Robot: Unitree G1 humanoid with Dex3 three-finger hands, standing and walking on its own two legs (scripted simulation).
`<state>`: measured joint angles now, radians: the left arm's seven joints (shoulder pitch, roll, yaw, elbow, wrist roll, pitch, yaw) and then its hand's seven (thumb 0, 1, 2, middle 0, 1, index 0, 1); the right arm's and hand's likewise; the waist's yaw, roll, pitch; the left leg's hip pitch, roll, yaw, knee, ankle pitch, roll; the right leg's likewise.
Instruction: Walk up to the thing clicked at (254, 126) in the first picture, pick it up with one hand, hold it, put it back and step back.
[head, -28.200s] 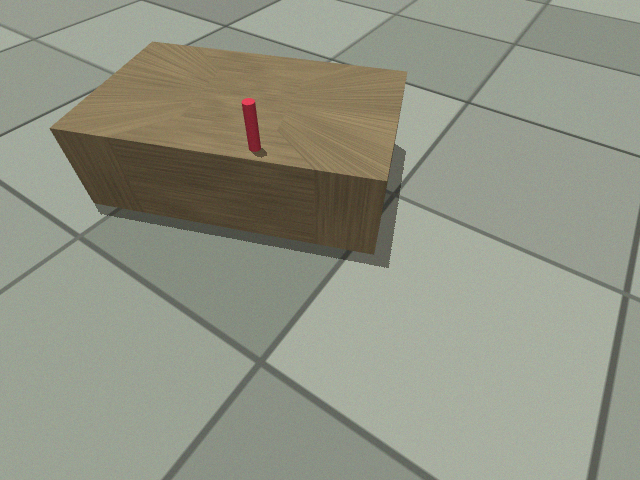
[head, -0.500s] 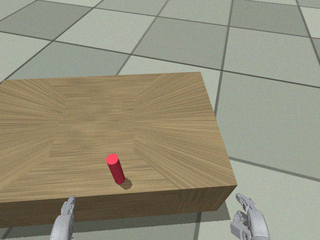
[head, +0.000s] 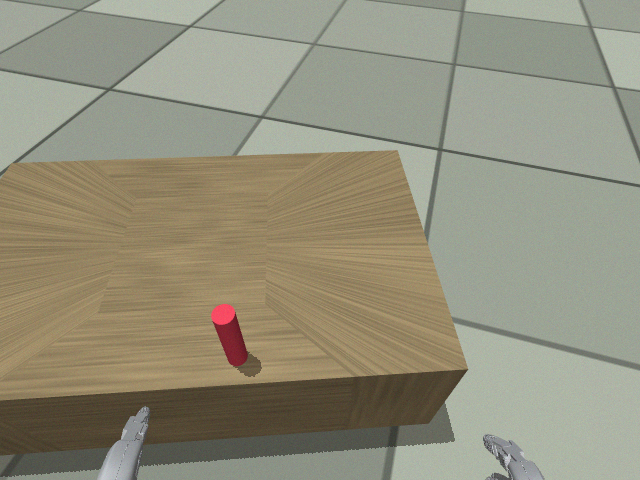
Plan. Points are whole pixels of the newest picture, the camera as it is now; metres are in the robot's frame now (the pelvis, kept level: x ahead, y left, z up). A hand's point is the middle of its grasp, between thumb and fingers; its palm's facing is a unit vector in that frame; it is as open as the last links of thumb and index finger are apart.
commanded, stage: home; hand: left
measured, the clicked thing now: (231, 337) +0.44 +0.18 -0.26
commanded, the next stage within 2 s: stand in 1.48 s
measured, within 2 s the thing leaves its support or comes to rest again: neither
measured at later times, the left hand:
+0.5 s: hand out of the picture +0.05 +0.25 -0.12, palm faces +0.03 -0.92 -0.38, open 17.7 cm
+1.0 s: hand out of the picture +0.04 +0.24 -0.12, palm faces +0.04 -0.93 -0.36, open 17.7 cm
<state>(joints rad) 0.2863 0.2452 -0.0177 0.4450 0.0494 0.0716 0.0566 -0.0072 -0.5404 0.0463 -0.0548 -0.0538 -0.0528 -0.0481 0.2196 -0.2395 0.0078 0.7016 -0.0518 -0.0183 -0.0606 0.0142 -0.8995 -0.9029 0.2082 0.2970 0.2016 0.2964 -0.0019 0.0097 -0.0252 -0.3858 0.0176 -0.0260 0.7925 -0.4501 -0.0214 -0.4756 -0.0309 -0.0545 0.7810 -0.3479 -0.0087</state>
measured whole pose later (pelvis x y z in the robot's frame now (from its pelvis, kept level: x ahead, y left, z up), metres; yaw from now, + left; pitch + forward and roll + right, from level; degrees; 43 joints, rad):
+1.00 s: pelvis -0.01 -0.01 +0.04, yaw +2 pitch -3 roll +0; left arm 0.14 0.32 0.00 1.17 0.02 0.00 0.01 0.00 -0.58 0.01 -0.05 -0.05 -0.05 -0.04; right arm 0.20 -0.34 0.01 1.07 -0.02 0.02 -0.02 0.01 -0.90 -0.90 0.21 0.30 0.20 0.30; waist 0.02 0.03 0.03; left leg -0.09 0.02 -0.05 0.37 -0.23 -0.04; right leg -0.17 -0.02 -0.09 0.38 -0.15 -0.02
